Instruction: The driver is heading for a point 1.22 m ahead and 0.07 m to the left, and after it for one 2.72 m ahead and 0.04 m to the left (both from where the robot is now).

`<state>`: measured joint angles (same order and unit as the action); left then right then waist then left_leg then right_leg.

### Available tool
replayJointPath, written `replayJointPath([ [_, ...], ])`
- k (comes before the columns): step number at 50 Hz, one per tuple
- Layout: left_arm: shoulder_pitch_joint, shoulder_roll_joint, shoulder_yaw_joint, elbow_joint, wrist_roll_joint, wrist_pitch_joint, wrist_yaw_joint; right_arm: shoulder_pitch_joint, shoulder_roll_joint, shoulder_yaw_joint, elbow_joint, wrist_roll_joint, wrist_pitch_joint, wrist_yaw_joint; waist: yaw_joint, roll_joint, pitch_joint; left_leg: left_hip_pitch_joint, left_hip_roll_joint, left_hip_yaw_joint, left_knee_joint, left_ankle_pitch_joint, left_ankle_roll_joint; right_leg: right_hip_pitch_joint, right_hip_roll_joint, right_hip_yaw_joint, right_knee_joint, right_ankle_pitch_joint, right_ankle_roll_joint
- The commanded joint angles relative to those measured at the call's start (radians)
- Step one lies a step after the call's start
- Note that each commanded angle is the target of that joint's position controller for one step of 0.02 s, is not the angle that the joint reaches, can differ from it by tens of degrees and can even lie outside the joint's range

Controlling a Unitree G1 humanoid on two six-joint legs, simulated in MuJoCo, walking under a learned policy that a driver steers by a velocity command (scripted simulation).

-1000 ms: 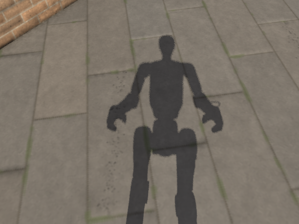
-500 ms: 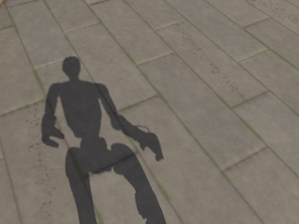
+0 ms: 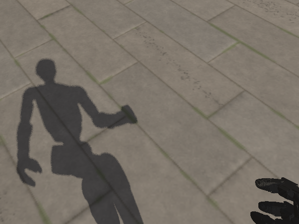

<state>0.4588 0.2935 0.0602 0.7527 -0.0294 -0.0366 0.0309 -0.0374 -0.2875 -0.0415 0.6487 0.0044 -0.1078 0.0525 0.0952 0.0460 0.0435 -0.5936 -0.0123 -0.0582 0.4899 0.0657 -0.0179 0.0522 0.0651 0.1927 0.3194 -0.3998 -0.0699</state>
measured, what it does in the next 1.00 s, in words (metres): walks ahead: left foot, then right foot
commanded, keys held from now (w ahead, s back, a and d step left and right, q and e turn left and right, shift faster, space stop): w+e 0.06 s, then w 0.42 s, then w+q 0.52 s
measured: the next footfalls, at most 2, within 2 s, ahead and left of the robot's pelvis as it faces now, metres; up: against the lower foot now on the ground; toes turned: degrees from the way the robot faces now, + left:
left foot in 0.06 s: +0.23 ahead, +0.12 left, +0.00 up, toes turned -5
right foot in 0.54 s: +0.46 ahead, -0.18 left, +0.00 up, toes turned -9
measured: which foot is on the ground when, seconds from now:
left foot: up 0.00-0.04, down 0.06-0.54, up 0.56-1.00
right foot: down 0.00-0.08, up 0.10-0.52, down 0.54-1.00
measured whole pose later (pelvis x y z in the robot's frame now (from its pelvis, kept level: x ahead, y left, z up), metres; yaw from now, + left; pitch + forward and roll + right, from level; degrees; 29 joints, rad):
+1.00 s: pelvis +0.56 -0.07 +0.00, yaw +5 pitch +1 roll -2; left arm 0.34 0.29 0.07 0.83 -0.01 -0.07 0.01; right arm 0.07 -0.27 -0.03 0.69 0.02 -0.03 0.06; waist 0.08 0.03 0.05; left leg -0.61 0.07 0.03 0.64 -0.04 0.05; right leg 0.11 0.01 -0.26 0.24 -0.37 0.01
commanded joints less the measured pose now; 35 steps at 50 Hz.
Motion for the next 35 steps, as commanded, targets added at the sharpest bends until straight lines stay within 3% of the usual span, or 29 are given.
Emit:
replayJointPath([
  [1, -0.025, 0.177, 0.055, -0.045, 0.004, 0.002, 0.009, -0.003, -0.137, -0.05, -0.068, 0.002, -0.024, -0.009, -0.077, -0.187, -0.014, 0.17, -0.019, 0.022, -0.011, -0.099, 0.041, -0.065, -0.239, 0.163, 0.061, 0.668, -0.077],
  [2, -0.043, 0.166, 0.049, -0.053, 0.008, 0.007, 0.004, 0.114, -0.167, -0.067, -0.043, 0.0, -0.025, -0.019, -0.138, -0.189, -0.102, 0.346, -0.023, 0.048, -0.034, -0.081, 0.071, -0.084, -0.192, 0.134, 0.198, 0.793, -0.051],
  [3, -0.074, 0.132, 0.034, -0.082, 0.021, 0.009, -0.002, 0.281, -0.201, -0.078, -0.026, -0.013, -0.023, -0.029, -0.221, -0.166, -0.259, 0.652, 0.086, -0.044, 0.019, -0.1, 0.13, -0.225, -0.138, 0.119, 0.435, 0.692, -0.02],
  [4, 0.076, 0.019, 0.003, -0.09, 0.012, 0.002, -0.006, 0.409, -0.273, -0.096, 0.005, -0.029, -0.012, -0.032, -0.176, 0.125, -0.458, 1.075, 0.354, -0.482, -0.001, -0.296, 0.289, -0.596, 0.015, 0.026, 0.838, 0.156, 0.06],
  [5, 0.122, 0.066, 0.0, -0.075, -0.007, -0.007, -0.008, 0.417, -0.197, -0.076, 0.016, -0.011, -0.01, -0.02, -0.164, 0.244, -0.505, 1.085, 0.424, -0.754, -0.149, -0.477, 0.31, -0.718, 0.011, 0.043, 0.992, -0.176, 0.069],
  [6, 0.025, 0.142, 0.022, -0.07, -0.023, -0.009, -0.011, 0.361, -0.132, -0.059, 0.015, 0.002, -0.002, -0.026, -0.178, 0.14, -0.312, 0.929, 0.383, -0.618, -0.188, -0.567, 0.27, -0.781, -0.05, 0.025, 1.038, -0.107, 0.072],
  [7, -0.068, 0.158, 0.022, -0.089, -0.015, -0.01, -0.01, 0.304, -0.112, -0.052, 0.016, 0.0, 0.006, -0.031, -0.171, 0.042, -0.182, 0.762, 0.343, -0.477, -0.206, -0.497, 0.244, -0.77, -0.09, -0.031, 1.013, -0.033, 0.071],
  [8, -0.139, 0.145, 0.021, -0.108, 0.004, -0.016, -0.011, 0.269, -0.099, -0.047, 0.028, -0.009, 0.01, -0.032, -0.152, -0.002, -0.091, 0.61, 0.307, -0.384, -0.235, -0.384, 0.242, -0.748, -0.118, -0.05, 0.961, 0.006, 0.066],
  [9, -0.151, 0.129, 0.023, -0.113, 0.009, -0.016, -0.015, 0.25, -0.085, -0.04, 0.034, -0.022, 0.006, -0.034, -0.121, 0.009, -0.059, 0.516, 0.276, -0.313, -0.262, -0.304, 0.238, -0.699, -0.146, -0.048, 0.916, 0.033, 0.058],
  [11, -0.123, 0.079, 0.011, -0.103, 0.004, -0.009, -0.021, 0.238, -0.08, -0.039, 0.051, -0.015, -0.004, -0.033, -0.089, 0.043, -0.046, 0.438, 0.251, -0.234, -0.312, -0.236, 0.252, -0.643, -0.163, -0.064, 0.839, 0.04, 0.055],
  [13, -0.165, 0.05, -0.003, -0.117, 0.015, -0.006, -0.022, 0.244, -0.107, -0.046, 0.074, 0.0, -0.013, -0.032, -0.085, 0.036, -0.014, 0.402, 0.258, -0.175, -0.355, -0.173, 0.272, -0.661, -0.179, -0.088, 0.726, 0.068, 0.064],
  [15, -0.222, 0.038, -0.014, -0.131, 0.028, -0.016, -0.03, 0.252, -0.137, -0.053, 0.086, 0.006, -0.012, -0.034, -0.096, 0.018, -0.006, 0.403, 0.245, -0.112, -0.374, -0.127, 0.272, -0.659, -0.192, -0.11, 0.598, 0.188, 0.071],
  [19, -0.357, 0.039, -0.024, -0.156, 0.019, -0.036, -0.052, 0.301, -0.174, -0.056, 0.11, 0.02, 0.003, -0.034, -0.147, 0.008, 0.008, 0.408, 0.208, -0.01, -0.368, -0.08, 0.228, -0.573, -0.155, -0.163, 0.353, 0.387, 0.076],
  [23, -0.437, 0.072, -0.014, -0.191, 0.012, -0.039, -0.064, 0.374, -0.205, -0.062, 0.149, 0.032, 0.027, -0.035, -0.157, 0.015, 0.021, 0.525, 0.265, -0.023, -0.317, -0.069, 0.195, -0.559, -0.132, -0.172, 0.241, 0.349, 0.046],
  [25, -0.368, 0.1, 0.005, -0.177, 0.017, -0.041, -0.064, 0.373, -0.213, -0.059, 0.158, 0.034, 0.043, -0.039, -0.098, 0.016, -0.018, 0.54, 0.255, -0.007, -0.197, 0.093, 0.164, -0.418, -0.096, -0.206, 0.179, 0.313, 0.016],
  [26, -0.239, 0.141, 0.03, -0.139, 0.02, -0.041, -0.057, 0.385, -0.187, -0.047, 0.162, 0.029, 0.047, -0.041, -0.033, -0.001, -0.096, 0.499, 0.206, 0.027, -0.028, 0.2, 0.137, -0.227, -0.073, -0.219, 0.158, 0.304, -0.009],
  [27, -0.064, 0.212, 0.056, -0.112, 0.031, -0.038, -0.045, 0.379, -0.132, -0.021, 0.139, 0.008, 0.044, -0.042, 0.047, -0.072, -0.232, 0.335, 0.152, 0.067, 0.254, 0.041, 0.093, 0.043, -0.217, -0.071, 0.179, 0.296, -0.065],
  [28, -0.008, 0.311, 0.073, -0.106, 0.043, -0.03, -0.039, 0.478, -0.014, 0.015, 0.106, 0.003, 0.029, -0.042, -0.004, -0.329, -0.357, -0.025, -0.016, 0.092, 0.62, -0.545, 0.023, 0.315, -0.477, 0.391, 0.077, 0.113, -0.208],
  [29, 0.004, 0.216, 0.052, -0.106, 0.036, -0.034, -0.041, 0.439, -0.114, -0.007, 0.122, 0.029, 0.017, -0.042, 0.036, -0.251, -0.362, -0.123, 0.003, -0.053, 0.764, -0.638, 0.027, 0.28, -0.48, 0.506, -0.001, 0.004, -0.215],
  [30, -0.051, 0.169, 0.034, -0.102, 0.032, -0.039, -0.042, 0.372, -0.163, -0.026, 0.099, 0.05, 0.012, -0.04, 0.025, -0.216, -0.23, -0.189, 0.048, -0.057, 0.795, -0.562, 0.038, 0.19, -0.451, 0.351, -0.008, 0.045, -0.177],
  [32, -0.162, 0.107, 0.017, -0.101, 0.036, -0.048, -0.046, 0.306, -0.146, -0.028, 0.088, 0.03, 0.017, -0.043, -0.028, -0.155, -0.113, -0.143, 0.117, -0.036, 0.713, -0.417, 0.034, -0.005, -0.37, 0.142, -0.056, 0.199, -0.14],
  [33, -0.197, 0.084, 0.011, -0.1, 0.042, -0.056, -0.047, 0.318, -0.137, -0.032, 0.094, 0.027, 0.031, -0.042, -0.059, -0.163, -0.088, -0.087, 0.138, -0.045, 0.684, -0.371, 0.029, -0.076, -0.344, 0.07, -0.091, 0.262, -0.127],
  [35, -0.222, 0.079, 0.016, -0.084, 0.044, -0.075, -0.046, 0.344, -0.091, -0.026, 0.103, 0.03, 0.057, -0.04, -0.089, -0.145, -0.069, -0.032, 0.141, -0.042, 0.66, -0.328, 0.015, -0.148, -0.337, -0.018, -0.144, 0.353, -0.134],
])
